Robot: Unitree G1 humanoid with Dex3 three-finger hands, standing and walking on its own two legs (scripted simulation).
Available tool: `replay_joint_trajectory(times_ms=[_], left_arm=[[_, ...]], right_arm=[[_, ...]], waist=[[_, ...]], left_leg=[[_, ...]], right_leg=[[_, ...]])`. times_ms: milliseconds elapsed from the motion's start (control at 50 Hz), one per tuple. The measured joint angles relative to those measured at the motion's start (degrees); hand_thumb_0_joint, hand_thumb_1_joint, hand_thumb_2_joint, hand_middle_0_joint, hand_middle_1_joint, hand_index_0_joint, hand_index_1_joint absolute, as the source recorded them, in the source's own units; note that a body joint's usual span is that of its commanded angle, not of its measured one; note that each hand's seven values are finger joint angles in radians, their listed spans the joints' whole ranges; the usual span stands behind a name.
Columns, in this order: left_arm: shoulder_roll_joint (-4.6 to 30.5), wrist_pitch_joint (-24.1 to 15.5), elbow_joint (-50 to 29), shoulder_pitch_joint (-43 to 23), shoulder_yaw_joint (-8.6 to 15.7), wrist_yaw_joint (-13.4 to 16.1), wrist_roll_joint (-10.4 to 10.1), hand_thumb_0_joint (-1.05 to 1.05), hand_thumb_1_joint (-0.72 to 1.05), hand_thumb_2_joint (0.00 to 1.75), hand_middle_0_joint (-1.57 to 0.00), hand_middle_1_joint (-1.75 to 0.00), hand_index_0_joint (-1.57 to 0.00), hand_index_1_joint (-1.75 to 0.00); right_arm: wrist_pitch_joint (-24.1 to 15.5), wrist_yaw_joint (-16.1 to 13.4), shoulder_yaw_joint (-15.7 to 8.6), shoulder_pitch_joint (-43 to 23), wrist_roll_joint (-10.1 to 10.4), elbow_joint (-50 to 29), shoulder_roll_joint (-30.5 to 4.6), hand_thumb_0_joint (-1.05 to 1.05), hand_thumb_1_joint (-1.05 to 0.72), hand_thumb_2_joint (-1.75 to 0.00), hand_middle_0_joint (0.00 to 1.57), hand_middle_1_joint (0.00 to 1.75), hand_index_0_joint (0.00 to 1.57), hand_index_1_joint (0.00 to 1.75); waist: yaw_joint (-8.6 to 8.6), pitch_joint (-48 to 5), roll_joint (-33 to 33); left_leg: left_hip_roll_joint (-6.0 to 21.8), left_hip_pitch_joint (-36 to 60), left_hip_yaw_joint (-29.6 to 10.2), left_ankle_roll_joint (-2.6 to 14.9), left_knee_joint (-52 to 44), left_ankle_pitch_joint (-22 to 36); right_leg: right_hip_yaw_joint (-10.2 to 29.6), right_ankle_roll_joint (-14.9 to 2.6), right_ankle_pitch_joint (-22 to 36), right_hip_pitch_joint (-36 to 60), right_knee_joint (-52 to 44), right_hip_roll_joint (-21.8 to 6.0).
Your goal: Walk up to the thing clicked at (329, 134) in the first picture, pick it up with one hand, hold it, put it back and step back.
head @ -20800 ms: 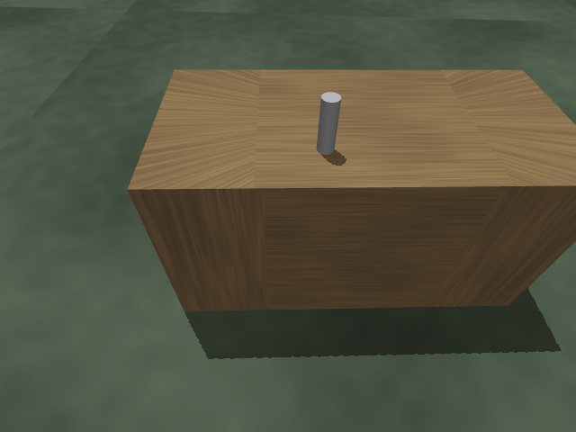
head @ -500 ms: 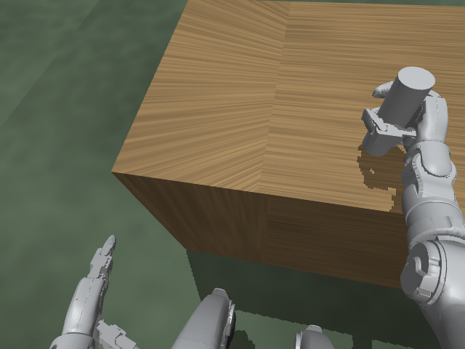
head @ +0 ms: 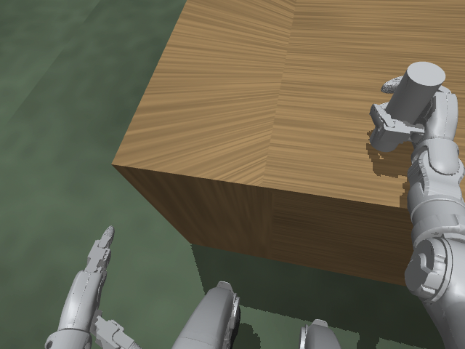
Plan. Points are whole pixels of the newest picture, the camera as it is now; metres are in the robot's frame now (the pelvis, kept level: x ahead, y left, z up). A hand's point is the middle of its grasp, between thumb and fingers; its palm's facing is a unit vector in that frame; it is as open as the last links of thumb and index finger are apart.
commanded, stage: loosen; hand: right
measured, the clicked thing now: (401, 112) +0.52 -0.16 +0.05
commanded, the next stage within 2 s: open in 0.08 s
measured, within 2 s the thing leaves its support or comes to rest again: neither
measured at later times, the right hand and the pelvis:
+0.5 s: hand (392, 115) +0.52 -0.14 +0.05, palm faces +0.02 +1.00 +0.01, open 11.4 cm; pelvis +0.00 +0.00 +0.00, yaw +0 degrees
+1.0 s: hand (458, 70) +0.54 -0.20 +0.13, palm faces +0.09 +1.00 -0.03, open 17.3 cm; pelvis +0.01 +0.00 +0.02, yaw +0 degrees
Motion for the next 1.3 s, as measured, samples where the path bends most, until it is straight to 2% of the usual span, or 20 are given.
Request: replay_joint_trajectory(times_ms=[140,260,360,560,660,860,940,1000,1120,1160,1200,1300], left_arm=[[0.1,1.1,-0.9,0.3,0.1,-0.2,-0.1,-0.01,-0.53,0.04,-0.06,-0.05,-0.07,-0.04],[0.3,1.5,-1.8,0.5,0.0,0.0,-0.2,-0.01,-0.52,0.04,-0.06,-0.05,-0.07,-0.04],[0.4,1.3,-1.8,0.5,0.1,0.1,-0.3,-0.01,-0.53,0.05,-0.06,-0.05,-0.07,-0.05],[0.4,1.0,-1.8,0.8,0.0,0.3,-0.4,-0.01,-0.55,0.06,-0.06,-0.05,-0.06,-0.05],[0.2,1.0,-1.3,0.5,0.0,0.4,-0.5,-0.01,-0.55,0.07,-0.06,-0.05,-0.06,-0.05],[0.5,1.6,-1.7,1.0,0.0,0.7,-1.0,-0.01,-0.53,0.05,-0.06,-0.05,-0.06,-0.05],[0.7,2.3,1.6,0.8,0.1,1.2,-1.6,-0.01,-0.53,0.04,-0.06,-0.05,-0.06,-0.05],[0.9,2.5,5.4,0.5,0.1,1.7,-2.3,-0.01,-0.53,0.04,-0.06,-0.04,-0.06,-0.05],[1.1,2.2,11.8,-1.5,-1.3,2.4,-3.3,-0.01,-0.54,0.04,-0.06,-0.04,-0.06,-0.05],[0.7,2.7,12.4,-2.3,-1.9,2.2,-3.6,-0.01,-0.54,0.05,-0.06,-0.04,-0.06,-0.05],[0.2,3.2,12.4,-2.5,-2.1,1.8,-3.9,-0.01,-0.54,0.05,-0.06,-0.05,-0.06,-0.05],[-0.5,4.0,13.0,-1.8,-3.1,0.7,-4.5,-0.01,-0.53,0.05,-0.06,-0.05,-0.06,-0.05]], right_arm=[[0.0,0.1,-0.6,-0.5,-0.1,0.3,-0.8,0.00,0.00,-1.06,0.96,1.08,0.97,1.07],[0.8,0.1,-0.6,-0.4,-0.4,0.0,-1.4,0.00,0.05,-0.82,1.02,0.97,1.03,0.96],[1.2,0.3,-0.6,-0.3,-0.3,-0.2,-1.3,0.00,0.14,-0.61,0.99,0.83,1.00,0.83],[1.5,0.5,-0.6,0.4,0.1,-1.5,-0.9,-0.01,0.36,-0.29,0.68,0.49,0.68,0.49],[1.6,0.4,-0.4,0.5,0.1,-1.3,-0.8,-0.01,0.42,-0.21,0.50,0.36,0.50,0.36],[3.3,0.5,-2.4,0.7,-0.3,-3.9,-2.9,-0.02,0.48,-0.10,0.18,0.15,0.18,0.15],[5.9,1.3,-2.5,0.1,0.3,-5.7,-4.8,-0.02,0.52,-0.07,0.12,0.10,0.12,0.10],[8.0,2.4,-1.3,-1.3,1.2,-5.3,-6.0,-0.02,0.54,-0.06,0.09,0.08,0.09,0.08],[11.3,5.8,0.2,-3.5,3.0,-1.5,-7.7,-0.02,0.56,-0.04,0.07,0.06,0.06,0.06],[12.7,5.1,1.4,-3.9,0.7,0.2,-8.5,-0.02,0.55,-0.04,0.07,0.06,0.06,0.06],[14.7,3.6,3.1,-4.1,-0.7,1.8,-9.0,-0.01,0.54,-0.04,0.06,0.06,0.06,0.06],[18.9,0.5,3.4,-1.6,-3.5,1.4,-10.2,-0.01,0.54,-0.04,0.06,0.06,0.07,0.06]], waist=[[0.30,-0.1,-0.3],[0.46,-0.1,-0.3],[0.32,0.1,-0.3],[0.25,0.0,-0.2],[0.19,0.0,-0.3],[0.17,0.3,-0.1],[-0.74,0.5,-0.3],[-2.07,0.4,-0.9],[-4.11,-0.3,-1.7],[-4.81,0.1,-1.5],[-5.47,0.6,-1.5],[-6.58,1.8,-1.1]], left_leg=[[-0.1,-1.1,0.1,0.09,1.0,-0.2],[-0.2,-1.3,0.2,0.25,1.2,-0.2],[-0.3,-1.3,0.3,0.30,1.2,-0.2],[-0.2,-1.3,0.4,0.35,1.4,-0.5],[-0.2,-1.0,0.4,0.24,1.2,-0.5],[-0.3,1.9,0.3,0.13,-1.0,-0.1],[-0.3,4.8,0.2,0.04,-3.4,0.5],[-0.2,7.6,0.2,-0.04,-5.9,1.1],[0.1,13.1,0.2,-0.19,-10.2,2.1],[0.1,14.9,-0.1,-0.21,-11.4,2.5],[0.2,16.6,-0.2,-0.22,-12.9,2.9],[0.2,19.8,-0.4,-0.16,-16.3,4.1]], right_leg=[[0.2,0.10,-0.3,-1.1,1.1,0.0],[0.2,0.27,-0.2,-1.2,1.2,-0.2],[0.4,0.33,-0.3,-1.3,1.3,-0.3],[0.4,0.38,-0.4,-1.2,1.2,-0.2],[0.5,0.27,-0.5,-1.1,1.2,-0.2],[0.2,0.15,-0.1,1.8,-1.0,-0.3],[0.0,0.07,0.6,4.6,-3.4,-0.4],[0.0,-0.04,1.4,7.4,-5.9,-0.3],[-0.2,-0.29,2.9,13.0,-10.8,0.0],[-0.6,-0.33,3.4,14.9,-12.4,0.0],[-0.8,-0.38,4.1,16.7,-14.2,0.1],[-1.1,-0.33,5.6,20.2,-18.2,0.1]])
